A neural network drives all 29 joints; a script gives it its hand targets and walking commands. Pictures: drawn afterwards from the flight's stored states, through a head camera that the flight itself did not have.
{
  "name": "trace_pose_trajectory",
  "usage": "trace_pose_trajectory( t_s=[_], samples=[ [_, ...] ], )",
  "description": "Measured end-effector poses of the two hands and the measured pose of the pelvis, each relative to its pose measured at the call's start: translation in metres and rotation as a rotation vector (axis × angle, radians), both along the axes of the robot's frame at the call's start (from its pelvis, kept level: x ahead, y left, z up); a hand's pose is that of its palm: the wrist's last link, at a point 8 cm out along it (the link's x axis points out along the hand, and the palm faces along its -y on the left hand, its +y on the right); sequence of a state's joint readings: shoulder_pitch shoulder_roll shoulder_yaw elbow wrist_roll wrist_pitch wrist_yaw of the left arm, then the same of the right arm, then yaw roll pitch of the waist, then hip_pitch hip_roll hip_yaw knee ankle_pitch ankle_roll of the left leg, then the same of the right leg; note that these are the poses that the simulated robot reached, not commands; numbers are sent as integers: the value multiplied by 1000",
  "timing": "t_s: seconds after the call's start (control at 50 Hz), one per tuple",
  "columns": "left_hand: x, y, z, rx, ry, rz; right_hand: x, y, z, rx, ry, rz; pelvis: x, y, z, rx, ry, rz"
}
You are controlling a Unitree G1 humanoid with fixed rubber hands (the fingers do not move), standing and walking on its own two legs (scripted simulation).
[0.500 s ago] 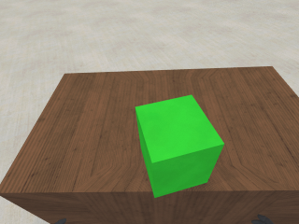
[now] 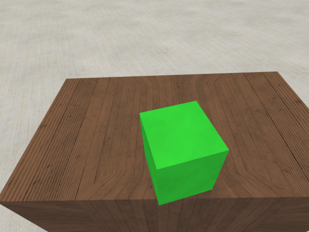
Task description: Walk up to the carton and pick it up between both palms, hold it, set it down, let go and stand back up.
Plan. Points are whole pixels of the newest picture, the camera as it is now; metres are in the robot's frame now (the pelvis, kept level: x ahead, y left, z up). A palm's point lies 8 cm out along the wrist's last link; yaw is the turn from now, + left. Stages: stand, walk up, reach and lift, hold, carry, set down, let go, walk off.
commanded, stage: stand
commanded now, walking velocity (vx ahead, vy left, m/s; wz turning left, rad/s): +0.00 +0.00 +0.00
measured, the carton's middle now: (177, 153) +0.41 -0.04 -0.08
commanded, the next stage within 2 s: walk up in 0.54 s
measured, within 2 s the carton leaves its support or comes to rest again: neither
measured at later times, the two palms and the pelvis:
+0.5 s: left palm out of the picture +0.08 +0.31 -0.10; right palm out of the picture +0.09 -0.30 -0.11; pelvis +0.00 +0.00 +0.00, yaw +0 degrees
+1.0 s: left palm out of the picture +0.09 +0.30 -0.11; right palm out of the picture +0.09 -0.35 -0.10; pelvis +0.01 -0.02 +0.00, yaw -1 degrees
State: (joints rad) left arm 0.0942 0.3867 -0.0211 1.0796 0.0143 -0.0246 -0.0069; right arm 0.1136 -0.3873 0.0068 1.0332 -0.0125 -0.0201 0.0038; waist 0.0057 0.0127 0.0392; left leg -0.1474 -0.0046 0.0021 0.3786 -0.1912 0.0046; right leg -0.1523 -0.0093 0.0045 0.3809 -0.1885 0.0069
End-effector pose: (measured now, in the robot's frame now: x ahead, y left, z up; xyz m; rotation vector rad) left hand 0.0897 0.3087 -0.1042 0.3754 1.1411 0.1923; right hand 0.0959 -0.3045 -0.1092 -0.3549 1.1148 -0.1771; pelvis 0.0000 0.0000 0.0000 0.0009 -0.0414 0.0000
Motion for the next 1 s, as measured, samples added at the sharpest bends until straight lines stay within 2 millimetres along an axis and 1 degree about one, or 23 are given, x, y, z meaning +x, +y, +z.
trace_pose_trajectory(
  t_s=[0.24, 0.76, 0.82, 0.88, 1.0],
  samples=[
    [-6, 3, -1, 1, 23, 13, -1, 1, 0, -1, 14, -5, 0, 1, 1, 0, 2, 0],
    [-4, 6, 0, 5, 34, 24, 0, -1, 1, -7, 26, -13, 5, 1, 2, 1, 7, -2],
    [-2, 7, -1, 3, 35, 30, -2, -8, 3, -29, 16, -18, 5, -1, 0, 4, 16, -6],
    [-3, 7, -2, 5, 42, 28, -5, -21, 6, -57, 14, -27, 6, -6, -2, 9, 23, -11],
    [-3, -5, -3, 1, 58, 17, -8, -48, 9, -97, 7, -44, 8, -17, -5, 6, 27, -22]
  ],
)
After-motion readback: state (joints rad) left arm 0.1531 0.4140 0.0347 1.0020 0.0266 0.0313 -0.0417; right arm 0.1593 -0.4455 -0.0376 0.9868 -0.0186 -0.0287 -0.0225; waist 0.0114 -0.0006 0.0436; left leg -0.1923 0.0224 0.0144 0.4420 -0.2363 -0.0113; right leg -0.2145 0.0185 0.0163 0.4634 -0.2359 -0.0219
